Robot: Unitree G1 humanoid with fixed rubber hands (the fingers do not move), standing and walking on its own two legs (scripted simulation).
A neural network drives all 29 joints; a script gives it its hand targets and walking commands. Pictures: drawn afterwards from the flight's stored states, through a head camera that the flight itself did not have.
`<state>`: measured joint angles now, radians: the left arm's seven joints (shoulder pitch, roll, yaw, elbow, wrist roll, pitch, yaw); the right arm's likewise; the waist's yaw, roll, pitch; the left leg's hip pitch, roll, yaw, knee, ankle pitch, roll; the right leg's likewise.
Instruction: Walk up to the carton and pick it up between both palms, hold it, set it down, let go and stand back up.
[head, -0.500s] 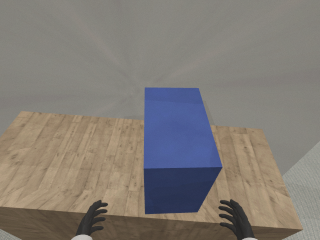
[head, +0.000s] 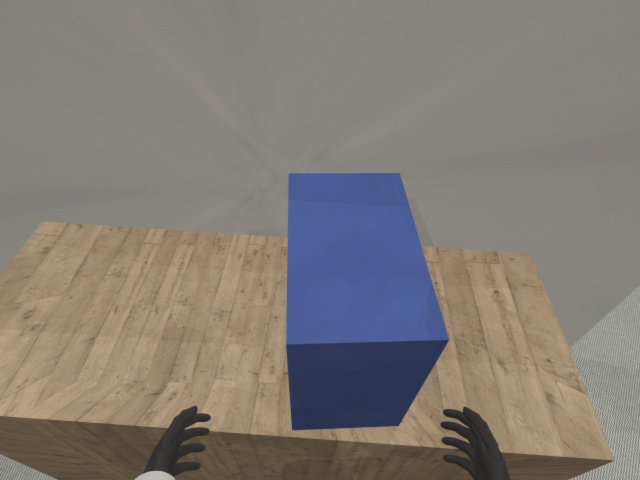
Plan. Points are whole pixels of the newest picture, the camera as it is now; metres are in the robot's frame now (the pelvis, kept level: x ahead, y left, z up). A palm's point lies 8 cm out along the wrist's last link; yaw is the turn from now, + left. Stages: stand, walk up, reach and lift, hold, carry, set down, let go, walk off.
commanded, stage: set down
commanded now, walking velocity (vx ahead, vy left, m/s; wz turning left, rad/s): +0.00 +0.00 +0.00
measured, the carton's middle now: (345, 303) +0.38 -0.02 -0.03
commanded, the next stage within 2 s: let go in 0.08 s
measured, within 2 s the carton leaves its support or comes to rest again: neither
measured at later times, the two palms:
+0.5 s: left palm (164, 463) +0.17 +0.21 -0.08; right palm out of the picture +0.16 -0.20 -0.09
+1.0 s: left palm out of the picture +0.15 +0.26 -0.07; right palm out of the picture +0.16 -0.21 -0.09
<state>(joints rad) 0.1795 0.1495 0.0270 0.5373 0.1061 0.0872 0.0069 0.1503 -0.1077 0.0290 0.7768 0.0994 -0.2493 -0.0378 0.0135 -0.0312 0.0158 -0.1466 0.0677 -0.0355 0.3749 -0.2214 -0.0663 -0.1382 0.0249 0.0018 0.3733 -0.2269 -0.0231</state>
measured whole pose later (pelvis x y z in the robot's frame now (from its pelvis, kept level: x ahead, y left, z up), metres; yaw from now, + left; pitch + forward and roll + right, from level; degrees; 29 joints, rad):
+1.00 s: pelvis +0.00 +0.00 +0.00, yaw +0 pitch -1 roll +0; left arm 0.23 0.27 0.06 0.54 0.11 -0.01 0.01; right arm 0.15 -0.16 0.01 0.70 0.08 -0.04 0.00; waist 0.01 -0.02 0.02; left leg -0.15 0.07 -0.04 0.40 -0.23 -0.06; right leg -0.14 0.02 0.00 0.40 -0.24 -0.02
